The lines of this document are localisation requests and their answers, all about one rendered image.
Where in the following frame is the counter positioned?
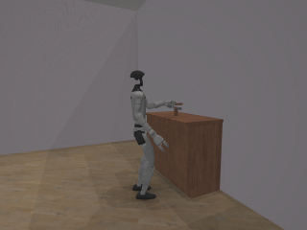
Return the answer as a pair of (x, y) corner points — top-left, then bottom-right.
(146, 103), (224, 198)

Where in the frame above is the robot head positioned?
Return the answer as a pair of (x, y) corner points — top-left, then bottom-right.
(130, 70), (145, 92)

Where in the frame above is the left robot hand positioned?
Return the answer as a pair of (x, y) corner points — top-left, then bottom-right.
(168, 101), (176, 108)

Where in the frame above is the robot left upper arm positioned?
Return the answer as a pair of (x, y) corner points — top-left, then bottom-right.
(146, 99), (154, 109)

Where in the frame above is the right robot hand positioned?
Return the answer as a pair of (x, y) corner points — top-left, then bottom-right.
(153, 134), (169, 152)

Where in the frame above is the robot left forearm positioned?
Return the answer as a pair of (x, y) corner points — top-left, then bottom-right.
(153, 101), (170, 108)

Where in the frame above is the left robot thigh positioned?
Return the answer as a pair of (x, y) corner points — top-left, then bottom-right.
(140, 131), (149, 165)

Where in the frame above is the robot right forearm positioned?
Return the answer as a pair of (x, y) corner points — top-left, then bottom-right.
(136, 113), (157, 138)

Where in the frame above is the robot right upper arm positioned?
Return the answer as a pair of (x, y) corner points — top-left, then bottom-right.
(134, 91), (144, 120)

